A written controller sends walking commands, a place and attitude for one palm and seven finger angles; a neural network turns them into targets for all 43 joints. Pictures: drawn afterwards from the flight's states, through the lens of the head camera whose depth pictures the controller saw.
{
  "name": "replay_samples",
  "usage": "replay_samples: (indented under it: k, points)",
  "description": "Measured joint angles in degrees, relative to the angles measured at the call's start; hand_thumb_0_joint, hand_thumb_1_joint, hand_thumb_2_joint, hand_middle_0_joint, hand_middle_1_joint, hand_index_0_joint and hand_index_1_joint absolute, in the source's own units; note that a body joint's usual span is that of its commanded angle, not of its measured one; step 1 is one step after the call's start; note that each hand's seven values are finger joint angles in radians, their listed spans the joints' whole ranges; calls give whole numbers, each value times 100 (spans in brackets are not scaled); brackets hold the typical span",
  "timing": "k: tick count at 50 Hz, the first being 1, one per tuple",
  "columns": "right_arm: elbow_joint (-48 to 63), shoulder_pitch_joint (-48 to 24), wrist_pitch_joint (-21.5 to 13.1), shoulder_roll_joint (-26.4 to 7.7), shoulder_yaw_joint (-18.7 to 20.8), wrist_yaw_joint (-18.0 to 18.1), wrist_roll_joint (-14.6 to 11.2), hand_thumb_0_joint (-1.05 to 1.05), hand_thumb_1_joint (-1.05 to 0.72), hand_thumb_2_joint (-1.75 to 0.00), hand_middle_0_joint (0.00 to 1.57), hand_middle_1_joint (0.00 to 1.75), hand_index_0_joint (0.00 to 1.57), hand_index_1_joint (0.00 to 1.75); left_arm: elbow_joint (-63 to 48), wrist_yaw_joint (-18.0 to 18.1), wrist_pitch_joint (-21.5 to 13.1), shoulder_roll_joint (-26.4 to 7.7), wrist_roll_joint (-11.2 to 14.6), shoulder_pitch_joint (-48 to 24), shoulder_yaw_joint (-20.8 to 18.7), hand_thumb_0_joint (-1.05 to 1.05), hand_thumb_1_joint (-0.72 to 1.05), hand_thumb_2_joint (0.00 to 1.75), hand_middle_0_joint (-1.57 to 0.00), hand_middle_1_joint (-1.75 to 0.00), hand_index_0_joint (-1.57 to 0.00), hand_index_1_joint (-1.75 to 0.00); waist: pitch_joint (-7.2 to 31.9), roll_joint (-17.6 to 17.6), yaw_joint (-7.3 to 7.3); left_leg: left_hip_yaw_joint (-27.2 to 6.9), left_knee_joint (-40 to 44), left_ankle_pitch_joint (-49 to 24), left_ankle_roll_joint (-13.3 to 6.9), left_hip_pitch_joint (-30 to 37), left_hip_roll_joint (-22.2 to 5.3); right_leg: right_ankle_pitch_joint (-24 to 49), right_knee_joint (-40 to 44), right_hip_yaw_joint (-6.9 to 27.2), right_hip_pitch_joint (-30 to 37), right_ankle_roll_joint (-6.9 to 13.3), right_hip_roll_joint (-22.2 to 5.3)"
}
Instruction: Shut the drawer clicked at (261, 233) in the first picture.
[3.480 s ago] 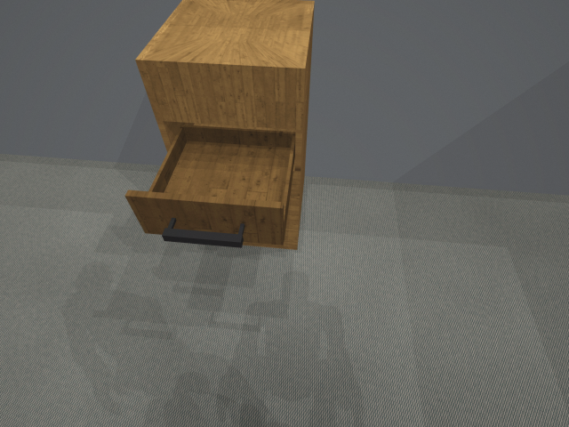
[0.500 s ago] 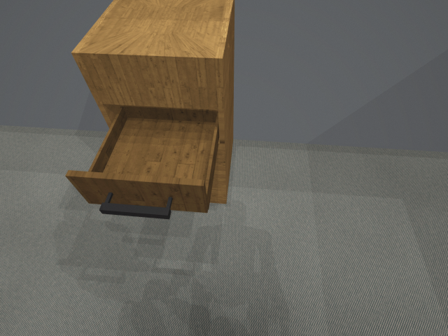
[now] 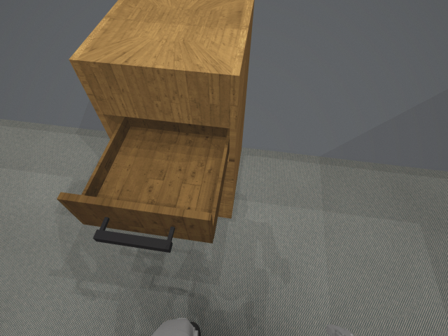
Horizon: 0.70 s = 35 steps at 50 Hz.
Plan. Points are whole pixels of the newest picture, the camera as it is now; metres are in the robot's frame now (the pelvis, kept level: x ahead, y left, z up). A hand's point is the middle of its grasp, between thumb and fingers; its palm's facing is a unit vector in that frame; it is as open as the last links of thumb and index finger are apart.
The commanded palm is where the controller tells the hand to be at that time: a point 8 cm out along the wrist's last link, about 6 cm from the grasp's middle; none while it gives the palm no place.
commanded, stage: come to a stop and stand still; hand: left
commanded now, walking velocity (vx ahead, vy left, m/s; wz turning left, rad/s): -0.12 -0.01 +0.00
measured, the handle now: (136, 233) +0.35 +0.27 -0.21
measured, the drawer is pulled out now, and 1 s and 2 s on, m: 0.30 0.30 0.30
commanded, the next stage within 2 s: look again from close up in 0.88 s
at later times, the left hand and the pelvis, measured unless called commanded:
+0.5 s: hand out of the picture +0.06 +0.20 -0.17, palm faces -0.01 -0.97 -0.22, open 7.4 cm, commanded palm none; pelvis -0.01 +0.02 +0.00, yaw -1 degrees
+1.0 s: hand out of the picture -0.03 +0.23 -0.15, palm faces -0.03 -0.97 -0.23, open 7.4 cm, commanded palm none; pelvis -0.01 +0.04 +0.01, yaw -2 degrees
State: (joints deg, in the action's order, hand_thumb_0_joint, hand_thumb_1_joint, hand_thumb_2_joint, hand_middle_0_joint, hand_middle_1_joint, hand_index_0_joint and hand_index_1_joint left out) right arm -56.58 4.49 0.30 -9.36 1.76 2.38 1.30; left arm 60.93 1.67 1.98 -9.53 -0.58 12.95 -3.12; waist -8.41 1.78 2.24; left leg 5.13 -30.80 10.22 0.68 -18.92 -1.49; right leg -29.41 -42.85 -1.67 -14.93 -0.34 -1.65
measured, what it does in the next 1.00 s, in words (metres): steps on the spot: right foot, then left foot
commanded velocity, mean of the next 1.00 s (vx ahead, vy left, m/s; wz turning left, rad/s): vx -0.02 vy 0.02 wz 0.00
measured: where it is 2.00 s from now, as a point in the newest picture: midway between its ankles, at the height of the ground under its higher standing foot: outside the picture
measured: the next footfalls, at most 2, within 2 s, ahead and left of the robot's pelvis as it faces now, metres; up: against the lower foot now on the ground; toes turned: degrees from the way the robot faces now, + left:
right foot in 0.02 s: +0.02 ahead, -0.09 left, +0.00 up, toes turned -2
left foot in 0.32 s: +0.04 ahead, +0.13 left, +0.00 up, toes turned +0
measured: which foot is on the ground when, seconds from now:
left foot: down 0.00-0.06, up 0.08-0.30, down 0.32-1.00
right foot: up 0.00-0.00, down 0.02-1.00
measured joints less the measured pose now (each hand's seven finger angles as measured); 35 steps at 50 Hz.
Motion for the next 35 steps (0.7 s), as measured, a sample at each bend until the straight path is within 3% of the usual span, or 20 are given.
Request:
replay_samples:
  k: [2,5,8,10,13,16,17,22,25,28,35]
  points:
    - [20,-22,119,9,20,-13,-25,0,-91,-90,20,29,20,30,-174,-20,-10,-37,-40,-14,-16,0,91,90,-20,-30,-20,-30,31,-86,14,-16,-125,54,38,-90,-40,886,481,-12,3,98,57]
    - [-11,47,285,-24,119,-79,-58,0,-91,-90,20,29,20,30,-274,-36,-13,-48,-97,-20,-4,0,91,90,-20,-30,-19,-30,115,-260,-77,-283,-714,903,39,-267,-7,844,616,-146,106,343,143]
    - [-88,129,342,-68,183,-90,-74,0,-91,-90,20,29,20,30,-284,-6,-62,-25,-106,-50,-7,0,91,90,-20,-30,-20,-30,171,-268,-85,-476,-1650,1577,31,-350,179,913,967,-101,240,395,147]
    - [-126,198,322,-82,193,-78,-96,0,-91,-90,20,29,20,30,-279,19,-103,-17,-98,-63,-11,0,91,90,-20,-30,-20,-30,187,-225,-100,-452,-1624,1728,62,-156,248,1055,1207,-37,345,384,136]
    - [-179,319,271,-92,173,-60,-113,0,-91,-90,20,29,20,30,-249,46,-156,-27,-71,-82,-11,0,91,90,-20,-30,-20,-30,232,-141,-132,-373,-823,1484,103,312,283,1171,1427,25,451,356,125]
    - [-228,457,180,-145,135,-44,-91,0,-91,-90,20,29,20,30,-185,65,-162,-22,-11,-131,-1,0,91,90,-20,-30,-20,-30,279,-196,-200,-376,302,194,45,815,164,1132,1365,-24,442,305,225]
    - [-270,495,152,-156,133,-35,-74,0,-91,-90,20,29,20,30,-152,72,-144,-20,-4,-184,5,0,91,90,-20,-30,-20,-30,277,-217,-217,-395,397,237,15,877,127,1097,1311,-56,430,287,257]
    - [-70,681,150,-185,86,-102,-94,1,-91,-90,20,29,20,30,-361,185,-316,29,-47,-95,154,0,91,90,-20,-30,-20,-30,364,-223,-187,-363,-473,1024,-75,373,50,1210,1298,12,281,240,336]
    - [167,813,44,-182,51,-109,-85,1,-91,-90,20,29,20,30,-461,160,-263,39,-31,21,244,0,91,90,-20,-30,-20,-30,417,-236,-309,-316,-235,601,-135,411,90,1083,996,70,193,145,276]
    - [229,971,-8,-120,-56,-113,-41,1,-91,-90,20,29,20,30,-472,128,-120,7,-24,13,278,0,91,90,-21,-30,-20,-30,508,-225,-290,-233,-291,693,-266,440,192,1082,962,150,216,38,172]
    - [116,1125,0,-109,-146,-152,-7,1,-93,-90,20,29,20,30,-471,16,-87,-94,-43,141,325,0,91,90,-20,-30,-20,-30,649,-273,-239,-109,148,394,-416,461,373,1305,1193,269,124,-4,2]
